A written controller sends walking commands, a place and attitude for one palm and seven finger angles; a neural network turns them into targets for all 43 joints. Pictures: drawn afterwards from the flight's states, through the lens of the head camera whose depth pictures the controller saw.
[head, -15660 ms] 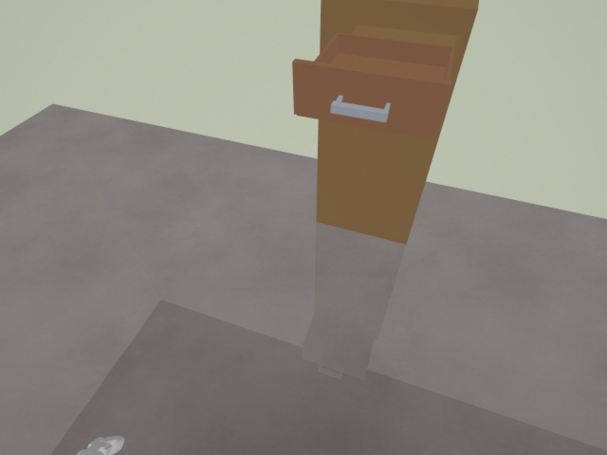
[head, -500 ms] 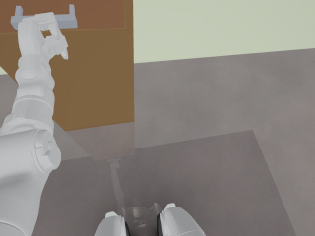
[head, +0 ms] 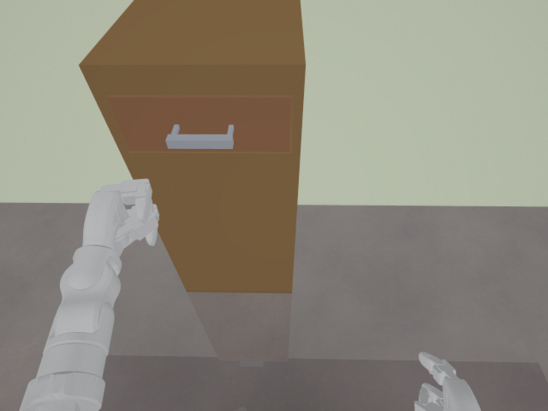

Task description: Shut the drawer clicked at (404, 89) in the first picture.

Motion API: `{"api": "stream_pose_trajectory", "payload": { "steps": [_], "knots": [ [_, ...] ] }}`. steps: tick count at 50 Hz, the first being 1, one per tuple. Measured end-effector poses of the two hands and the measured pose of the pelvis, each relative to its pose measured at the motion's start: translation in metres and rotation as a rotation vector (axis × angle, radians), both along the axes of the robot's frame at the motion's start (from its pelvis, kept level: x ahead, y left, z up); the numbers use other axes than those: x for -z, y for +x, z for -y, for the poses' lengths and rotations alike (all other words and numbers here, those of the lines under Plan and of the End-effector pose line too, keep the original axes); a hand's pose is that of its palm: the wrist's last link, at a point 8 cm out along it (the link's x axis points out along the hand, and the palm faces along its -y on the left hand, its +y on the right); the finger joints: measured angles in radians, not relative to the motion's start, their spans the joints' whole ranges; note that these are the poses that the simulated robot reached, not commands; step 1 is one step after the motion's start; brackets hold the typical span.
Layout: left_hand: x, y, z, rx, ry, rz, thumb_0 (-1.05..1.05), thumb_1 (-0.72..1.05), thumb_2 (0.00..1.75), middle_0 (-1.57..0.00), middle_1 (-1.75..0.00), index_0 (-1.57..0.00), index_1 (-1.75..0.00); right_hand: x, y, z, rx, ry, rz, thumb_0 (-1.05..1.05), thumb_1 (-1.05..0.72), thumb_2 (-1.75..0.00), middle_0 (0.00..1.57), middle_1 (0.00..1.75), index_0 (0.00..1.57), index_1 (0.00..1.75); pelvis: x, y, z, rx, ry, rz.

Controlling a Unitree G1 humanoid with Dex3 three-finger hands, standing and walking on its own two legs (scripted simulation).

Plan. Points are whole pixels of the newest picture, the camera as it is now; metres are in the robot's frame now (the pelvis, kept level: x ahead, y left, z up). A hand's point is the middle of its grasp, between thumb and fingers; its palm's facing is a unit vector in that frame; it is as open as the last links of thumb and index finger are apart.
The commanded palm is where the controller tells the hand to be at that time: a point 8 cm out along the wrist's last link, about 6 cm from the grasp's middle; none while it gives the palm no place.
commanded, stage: draw the hand back to the body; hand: left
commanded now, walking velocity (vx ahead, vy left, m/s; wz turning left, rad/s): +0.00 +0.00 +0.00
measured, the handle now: (201, 135) +0.63 +0.18 +0.05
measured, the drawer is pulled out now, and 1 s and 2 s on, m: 0.00 0.00 0.00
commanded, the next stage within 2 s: step back with the hand held close in 0.82 s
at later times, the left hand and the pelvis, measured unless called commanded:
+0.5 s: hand (42, 308) +0.20 +0.24 +0.17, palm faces +0.33 -0.89 -0.32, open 3.2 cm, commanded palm +0.14 +0.28 +0.18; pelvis -0.03 +0.01 +0.03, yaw +0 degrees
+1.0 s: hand out of the picture +0.15 +0.25 +0.18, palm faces +0.41 -0.83 -0.38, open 3.3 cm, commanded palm +0.10 +0.29 +0.20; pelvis -0.03 +0.01 +0.03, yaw +1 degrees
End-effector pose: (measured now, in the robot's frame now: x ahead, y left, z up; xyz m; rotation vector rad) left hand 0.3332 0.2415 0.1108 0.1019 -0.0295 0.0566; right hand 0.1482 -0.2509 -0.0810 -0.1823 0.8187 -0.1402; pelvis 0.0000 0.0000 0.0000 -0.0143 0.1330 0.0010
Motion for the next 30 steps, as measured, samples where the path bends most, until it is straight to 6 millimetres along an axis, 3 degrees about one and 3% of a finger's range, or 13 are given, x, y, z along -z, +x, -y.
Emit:
{"api": "stream_pose_trajectory", "payload": {
  "steps": [7, 16, 30],
  "knots": [
    [-0.022, -0.056, -0.011, -0.123, 0.125, -0.003, 0.01, 0.90, 0.90, -1.40, -1.60, -1.40, -1.60, -0.019, 0.020, -0.025, -0.046, 0.015, 0.081, 0.01, -0.90, -0.90, 0.20, 0.30, 0.20, 0.30, -0.012, -0.013, -0.003, -0.004, 0.008, 0.089],
    [-0.045, -0.114, -0.027, -0.217, 0.173, 0.041, 0.01, 0.90, 0.90, -1.40, -1.60, -1.40, -1.60, -0.025, 0.008, -0.048, -0.090, 0.029, 0.094, 0.01, -0.90, -0.90, 0.20, 0.30, 0.20, 0.30, -0.022, -0.025, -0.008, -0.005, 0.009, 0.177],
    [-0.081, -0.206, -0.046, -0.302, 0.304, 0.116, 0.01, 0.89, 0.90, -1.40, -1.60, -1.40, -1.60, -0.024, -0.010, -0.044, -0.090, 0.010, 0.098, 0.01, -0.90, -0.90, 0.20, 0.30, 0.21, 0.30, -0.026, -0.028, -0.011, 0.000, 0.003, 0.224]
  ]
}}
